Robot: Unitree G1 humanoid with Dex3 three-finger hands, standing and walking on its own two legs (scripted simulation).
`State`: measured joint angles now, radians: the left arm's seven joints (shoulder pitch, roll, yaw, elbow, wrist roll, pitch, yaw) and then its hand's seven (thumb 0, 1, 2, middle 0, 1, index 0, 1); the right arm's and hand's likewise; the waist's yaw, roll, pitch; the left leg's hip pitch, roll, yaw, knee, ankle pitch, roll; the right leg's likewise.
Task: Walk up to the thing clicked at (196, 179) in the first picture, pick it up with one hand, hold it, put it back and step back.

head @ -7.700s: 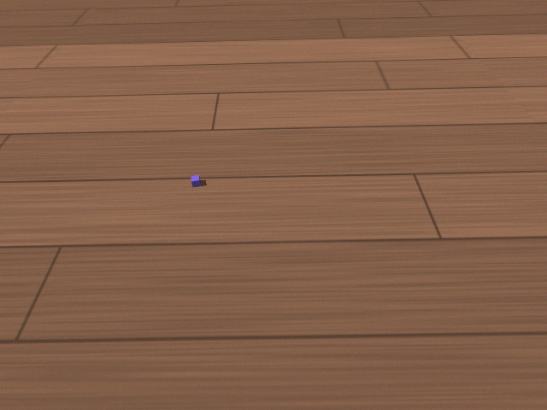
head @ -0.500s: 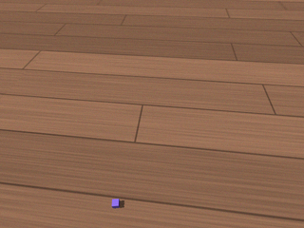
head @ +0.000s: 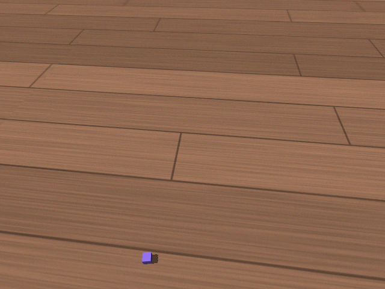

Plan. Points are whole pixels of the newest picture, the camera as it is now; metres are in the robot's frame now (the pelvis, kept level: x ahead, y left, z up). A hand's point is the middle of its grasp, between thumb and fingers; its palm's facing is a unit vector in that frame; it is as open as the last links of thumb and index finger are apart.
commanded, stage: stand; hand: left
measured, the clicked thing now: (147, 258) +0.42 +0.25 -0.76
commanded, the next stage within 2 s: walk up in 0.80 s
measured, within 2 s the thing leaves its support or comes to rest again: neither
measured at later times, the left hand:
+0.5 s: hand out of the picture +0.07 +0.25 -0.16, palm faces -0.02 -0.94 -0.35, open 7.3 cm
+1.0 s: hand out of the picture +0.07 +0.27 -0.16, palm faces +0.01 -0.92 -0.38, open 7.3 cm
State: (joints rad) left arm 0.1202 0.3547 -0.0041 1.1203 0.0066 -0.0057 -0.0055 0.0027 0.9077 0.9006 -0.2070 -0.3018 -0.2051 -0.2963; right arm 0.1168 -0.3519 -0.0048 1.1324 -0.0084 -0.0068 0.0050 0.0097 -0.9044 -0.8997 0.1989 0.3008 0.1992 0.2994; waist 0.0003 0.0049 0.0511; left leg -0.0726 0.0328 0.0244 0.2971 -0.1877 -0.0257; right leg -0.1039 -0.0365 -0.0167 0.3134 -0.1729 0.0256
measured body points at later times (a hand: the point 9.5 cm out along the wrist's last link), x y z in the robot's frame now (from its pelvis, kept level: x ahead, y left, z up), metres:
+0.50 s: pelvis +0.00 +0.00 +0.00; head +0.01 +0.00 +0.45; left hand +0.07 +0.30 -0.13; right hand +0.07 -0.30 -0.13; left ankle -0.02 +0.13 -0.75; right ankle +0.00 -0.13 -0.75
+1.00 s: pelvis -0.03 +0.00 -0.01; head +0.03 +0.00 +0.43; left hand +0.07 +0.32 -0.14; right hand +0.07 -0.32 -0.14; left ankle -0.02 +0.13 -0.75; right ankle +0.00 -0.13 -0.75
